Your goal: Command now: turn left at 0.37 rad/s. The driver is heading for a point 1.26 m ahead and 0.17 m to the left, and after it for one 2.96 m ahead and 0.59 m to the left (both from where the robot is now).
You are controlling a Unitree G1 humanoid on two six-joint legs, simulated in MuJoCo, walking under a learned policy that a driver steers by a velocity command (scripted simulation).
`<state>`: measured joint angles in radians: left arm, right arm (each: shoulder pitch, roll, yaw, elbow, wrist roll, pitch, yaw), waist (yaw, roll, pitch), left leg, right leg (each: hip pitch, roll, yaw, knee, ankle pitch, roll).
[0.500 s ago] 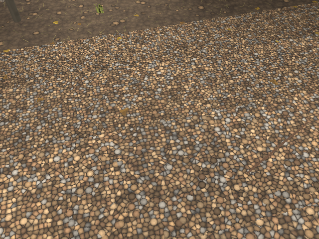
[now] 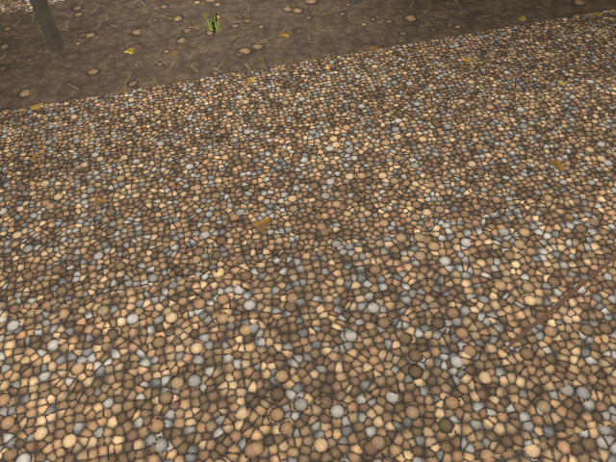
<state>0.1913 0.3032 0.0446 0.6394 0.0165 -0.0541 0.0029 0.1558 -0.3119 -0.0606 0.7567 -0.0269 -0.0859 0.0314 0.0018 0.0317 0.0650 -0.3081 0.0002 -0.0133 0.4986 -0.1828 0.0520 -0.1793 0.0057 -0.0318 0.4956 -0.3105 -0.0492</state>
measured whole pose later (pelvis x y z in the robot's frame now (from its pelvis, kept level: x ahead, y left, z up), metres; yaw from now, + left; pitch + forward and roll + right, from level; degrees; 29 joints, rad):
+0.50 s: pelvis +0.05 +0.02 +0.01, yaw +18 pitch -1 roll +0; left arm 0.29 0.31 0.01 0.78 0.08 -0.06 0.00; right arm 0.26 -0.27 -0.04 0.66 -0.04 -0.10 0.06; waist -0.04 0.01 0.08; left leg -0.18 -0.12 -0.18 0.34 -0.13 0.09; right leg -0.26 -0.02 0.02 0.56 -0.36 0.04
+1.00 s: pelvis +0.21 +0.07 -0.01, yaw +12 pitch +1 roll +1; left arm 0.48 0.25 -0.01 0.90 0.07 -0.11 -0.08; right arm 0.08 -0.21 0.00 0.67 -0.08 -0.13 0.02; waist 0.08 -0.01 0.00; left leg -0.32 -0.01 0.07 0.59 -0.30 0.06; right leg -0.25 0.06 0.13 0.99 -0.50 -0.06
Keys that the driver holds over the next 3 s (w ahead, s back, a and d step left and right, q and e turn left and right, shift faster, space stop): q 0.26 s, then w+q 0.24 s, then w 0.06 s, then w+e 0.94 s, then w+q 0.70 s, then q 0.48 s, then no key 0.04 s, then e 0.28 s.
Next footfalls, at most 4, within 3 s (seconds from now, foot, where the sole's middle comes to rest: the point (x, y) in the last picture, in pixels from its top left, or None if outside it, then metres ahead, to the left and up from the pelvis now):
0.54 right None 0.15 -0.07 -0.77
0.94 left None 0.24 0.19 -0.77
1.50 right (350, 415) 0.64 -0.05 -0.96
1.98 left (276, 295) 1.01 0.15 -0.96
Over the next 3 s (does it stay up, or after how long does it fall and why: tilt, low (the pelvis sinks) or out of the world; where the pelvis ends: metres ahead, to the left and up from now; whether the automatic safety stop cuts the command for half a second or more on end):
stays up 1.29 0.20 -0.39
